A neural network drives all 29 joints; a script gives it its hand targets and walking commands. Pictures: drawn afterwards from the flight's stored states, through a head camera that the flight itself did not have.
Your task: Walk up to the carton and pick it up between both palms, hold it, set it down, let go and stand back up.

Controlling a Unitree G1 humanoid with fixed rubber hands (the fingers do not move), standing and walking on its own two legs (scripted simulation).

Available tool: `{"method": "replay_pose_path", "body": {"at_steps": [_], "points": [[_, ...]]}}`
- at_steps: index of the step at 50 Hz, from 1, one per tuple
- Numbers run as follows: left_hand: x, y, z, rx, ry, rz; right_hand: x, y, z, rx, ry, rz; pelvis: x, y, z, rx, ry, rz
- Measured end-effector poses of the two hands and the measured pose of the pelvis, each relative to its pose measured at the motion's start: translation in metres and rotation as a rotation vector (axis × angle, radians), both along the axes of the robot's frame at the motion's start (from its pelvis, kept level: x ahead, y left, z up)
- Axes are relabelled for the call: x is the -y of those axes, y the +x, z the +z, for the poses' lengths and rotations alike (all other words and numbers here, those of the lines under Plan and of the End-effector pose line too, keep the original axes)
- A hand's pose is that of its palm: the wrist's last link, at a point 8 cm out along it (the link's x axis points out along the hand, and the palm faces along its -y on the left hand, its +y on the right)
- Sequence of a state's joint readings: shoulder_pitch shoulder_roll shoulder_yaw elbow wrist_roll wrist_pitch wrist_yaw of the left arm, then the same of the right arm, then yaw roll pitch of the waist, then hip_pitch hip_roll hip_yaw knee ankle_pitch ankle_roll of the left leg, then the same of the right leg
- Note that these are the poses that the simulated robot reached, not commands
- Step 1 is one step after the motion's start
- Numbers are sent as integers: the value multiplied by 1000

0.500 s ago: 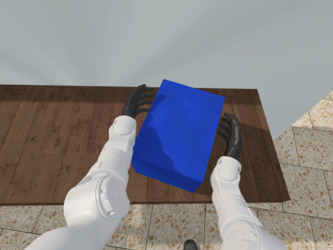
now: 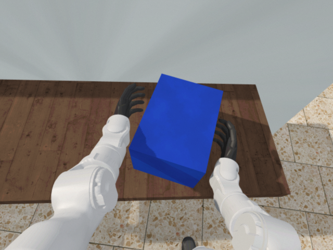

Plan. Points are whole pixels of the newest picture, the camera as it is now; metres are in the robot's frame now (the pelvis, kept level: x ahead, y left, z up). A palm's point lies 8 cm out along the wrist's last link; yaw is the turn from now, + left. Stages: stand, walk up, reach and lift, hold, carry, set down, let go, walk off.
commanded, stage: set down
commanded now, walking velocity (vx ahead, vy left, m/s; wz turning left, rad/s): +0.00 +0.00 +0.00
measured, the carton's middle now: (177, 130) +0.42 -0.02 -0.05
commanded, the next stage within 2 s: none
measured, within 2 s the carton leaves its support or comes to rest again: rests again in 0.08 s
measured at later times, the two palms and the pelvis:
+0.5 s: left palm (96, 128) +0.40 +0.18 +0.01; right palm (222, 162) +0.32 -0.12 +0.00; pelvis -0.05 +0.03 -0.03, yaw -1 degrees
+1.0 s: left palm (87, 156) +0.34 +0.20 -0.01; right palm (221, 186) +0.27 -0.11 -0.03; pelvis -0.07 +0.03 -0.03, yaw -1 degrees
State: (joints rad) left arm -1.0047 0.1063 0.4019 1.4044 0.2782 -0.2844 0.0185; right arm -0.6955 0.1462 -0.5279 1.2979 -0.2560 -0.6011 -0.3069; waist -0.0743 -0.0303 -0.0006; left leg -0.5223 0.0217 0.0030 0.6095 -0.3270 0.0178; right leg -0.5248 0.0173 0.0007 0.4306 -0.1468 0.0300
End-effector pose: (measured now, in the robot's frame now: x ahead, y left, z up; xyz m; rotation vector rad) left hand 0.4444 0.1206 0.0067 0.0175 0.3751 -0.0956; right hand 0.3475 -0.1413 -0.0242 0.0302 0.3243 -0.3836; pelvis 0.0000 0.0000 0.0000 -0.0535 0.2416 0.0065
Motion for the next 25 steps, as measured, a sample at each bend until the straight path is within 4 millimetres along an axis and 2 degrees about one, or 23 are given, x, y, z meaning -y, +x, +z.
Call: {"method": "replay_pose_path", "body": {"at_steps": [8, 21, 25], "points": [[-19, -15, -16, -17, -5, 9, -13, -3, 2, 7, 7, 1, -12, -18, -13, -53, -17, -4], [-54, -35, 6, 76, 39, 9, -22, -25, 18, 31, -5, 7, -30, -45, -25, -13, -42, -4], [-59, -46, 6, 75, 55, 8, -24, -32, 21, 33, -4, 15, -31, -52, -27, -1, -43, -3]]}}
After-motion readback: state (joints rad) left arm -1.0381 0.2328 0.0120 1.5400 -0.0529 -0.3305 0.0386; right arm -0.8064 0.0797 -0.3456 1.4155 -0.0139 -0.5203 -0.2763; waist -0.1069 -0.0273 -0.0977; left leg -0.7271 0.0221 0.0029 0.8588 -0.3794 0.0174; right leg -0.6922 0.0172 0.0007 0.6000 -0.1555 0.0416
